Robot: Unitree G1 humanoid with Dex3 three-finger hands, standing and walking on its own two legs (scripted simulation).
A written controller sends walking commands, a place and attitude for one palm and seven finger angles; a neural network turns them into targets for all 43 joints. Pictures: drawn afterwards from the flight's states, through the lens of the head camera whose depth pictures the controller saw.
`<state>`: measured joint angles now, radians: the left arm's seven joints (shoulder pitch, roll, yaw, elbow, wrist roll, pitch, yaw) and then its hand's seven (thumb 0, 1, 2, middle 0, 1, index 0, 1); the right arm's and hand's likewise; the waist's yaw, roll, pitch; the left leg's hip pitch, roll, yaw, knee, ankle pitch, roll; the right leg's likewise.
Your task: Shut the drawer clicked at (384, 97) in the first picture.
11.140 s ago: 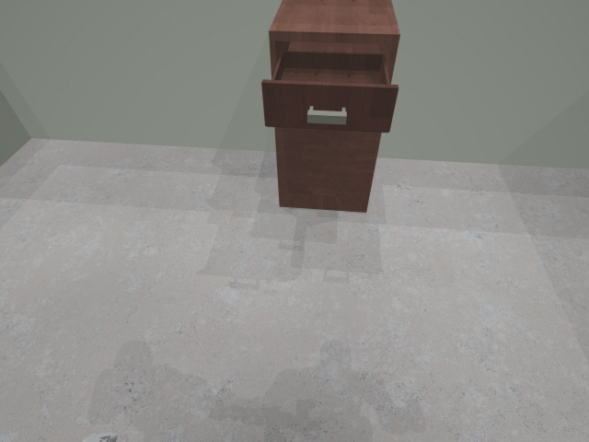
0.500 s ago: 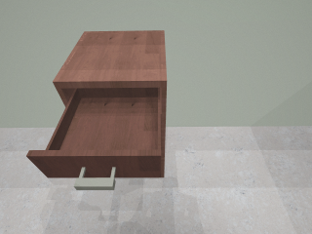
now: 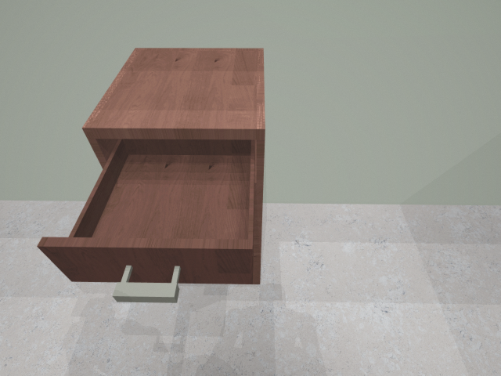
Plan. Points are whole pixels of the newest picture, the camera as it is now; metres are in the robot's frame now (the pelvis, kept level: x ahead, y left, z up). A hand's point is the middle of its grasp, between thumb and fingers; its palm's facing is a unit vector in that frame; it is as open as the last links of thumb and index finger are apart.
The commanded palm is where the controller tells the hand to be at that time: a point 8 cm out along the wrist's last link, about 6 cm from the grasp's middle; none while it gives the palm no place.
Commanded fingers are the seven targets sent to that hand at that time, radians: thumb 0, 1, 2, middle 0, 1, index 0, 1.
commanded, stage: look again from close up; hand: left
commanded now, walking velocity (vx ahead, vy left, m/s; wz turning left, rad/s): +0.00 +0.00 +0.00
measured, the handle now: (149, 281) +0.29 +0.21 -0.06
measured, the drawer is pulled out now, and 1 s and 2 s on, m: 0.30 0.29 0.29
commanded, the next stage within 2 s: raise the hand and make a fist in 0.10 s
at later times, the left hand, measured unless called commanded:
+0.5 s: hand (154, 355) +0.16 +0.16 -0.01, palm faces +0.12 -0.99 +0.04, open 6.6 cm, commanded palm +0.09 +0.21 -0.05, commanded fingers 0.00 0.90 0.90 -0.52 -0.65 -0.52 -0.65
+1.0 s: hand (144, 371) +0.14 +0.17 -0.02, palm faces +0.03 -1.00 -0.03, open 4.0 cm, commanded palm +0.09 +0.22 -0.01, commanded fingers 0.00 0.90 0.90 -1.02 -1.19 -1.02 -1.19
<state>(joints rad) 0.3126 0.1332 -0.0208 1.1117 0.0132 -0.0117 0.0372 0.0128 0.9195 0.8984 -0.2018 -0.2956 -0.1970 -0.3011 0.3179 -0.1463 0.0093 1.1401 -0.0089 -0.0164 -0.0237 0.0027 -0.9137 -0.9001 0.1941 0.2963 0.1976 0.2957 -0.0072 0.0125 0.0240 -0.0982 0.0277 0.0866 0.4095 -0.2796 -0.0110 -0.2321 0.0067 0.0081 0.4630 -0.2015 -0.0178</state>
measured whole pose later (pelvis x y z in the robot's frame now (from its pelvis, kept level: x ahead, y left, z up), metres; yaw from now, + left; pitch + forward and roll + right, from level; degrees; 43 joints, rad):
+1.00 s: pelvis -0.02 +0.00 -0.08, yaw +5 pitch +12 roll -1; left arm 0.62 0.18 0.04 -0.26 -0.20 -0.29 -0.21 0.02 0.90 0.90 -0.83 -0.98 -0.83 -0.98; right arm 0.28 -0.16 0.03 0.51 0.03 -0.19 -0.03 0.02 -0.90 -0.90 0.20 0.30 0.21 0.30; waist 0.00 0.04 -0.14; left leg -0.78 0.02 -0.02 1.12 -0.56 0.00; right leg -0.84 -0.03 -0.09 1.07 -0.45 -0.02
